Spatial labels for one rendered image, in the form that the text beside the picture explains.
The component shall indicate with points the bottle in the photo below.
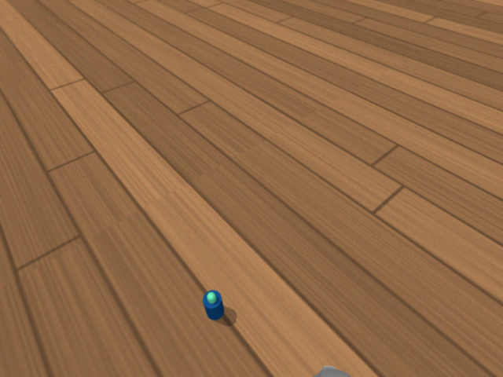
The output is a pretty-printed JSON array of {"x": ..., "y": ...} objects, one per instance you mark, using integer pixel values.
[{"x": 212, "y": 301}]

